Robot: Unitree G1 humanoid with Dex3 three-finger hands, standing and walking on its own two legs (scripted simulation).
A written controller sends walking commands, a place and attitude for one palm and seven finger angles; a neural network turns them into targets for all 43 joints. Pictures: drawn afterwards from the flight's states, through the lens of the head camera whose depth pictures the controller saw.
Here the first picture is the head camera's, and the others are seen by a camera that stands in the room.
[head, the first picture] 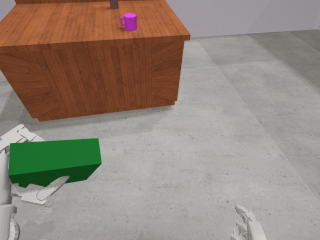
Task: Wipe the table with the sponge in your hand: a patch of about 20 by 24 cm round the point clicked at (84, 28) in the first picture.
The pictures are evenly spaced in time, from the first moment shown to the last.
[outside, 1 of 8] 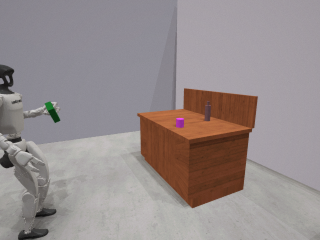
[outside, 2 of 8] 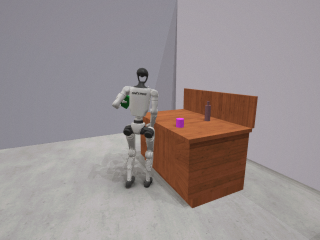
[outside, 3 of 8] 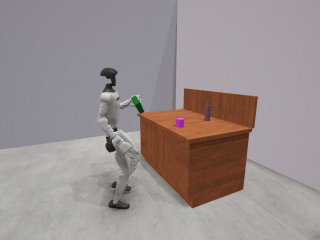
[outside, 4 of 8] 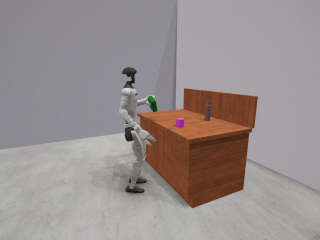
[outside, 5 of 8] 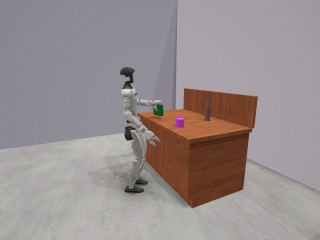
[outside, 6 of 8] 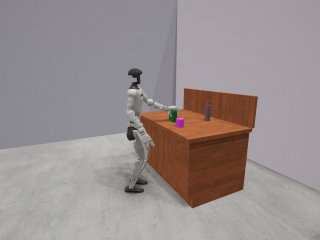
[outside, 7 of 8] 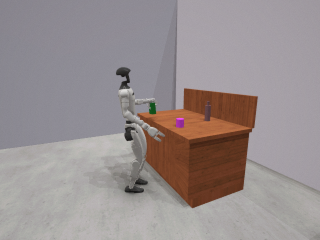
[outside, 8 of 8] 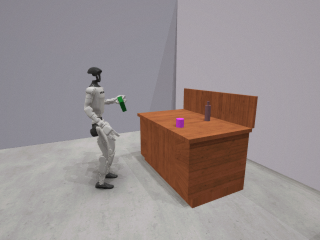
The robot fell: no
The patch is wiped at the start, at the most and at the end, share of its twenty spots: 0.00 0.95 0.95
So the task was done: no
